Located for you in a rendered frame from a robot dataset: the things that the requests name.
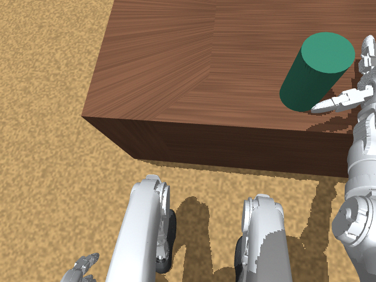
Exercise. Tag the left robot foot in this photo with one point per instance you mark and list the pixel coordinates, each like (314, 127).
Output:
(163, 266)

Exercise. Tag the left robot hand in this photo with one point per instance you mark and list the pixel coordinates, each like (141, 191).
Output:
(80, 268)

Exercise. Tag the right robot arm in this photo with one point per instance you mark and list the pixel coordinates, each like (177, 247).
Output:
(355, 223)

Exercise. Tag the right robot hand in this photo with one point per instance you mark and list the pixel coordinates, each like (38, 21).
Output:
(366, 87)

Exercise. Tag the can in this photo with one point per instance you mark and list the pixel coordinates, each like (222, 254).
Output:
(322, 59)

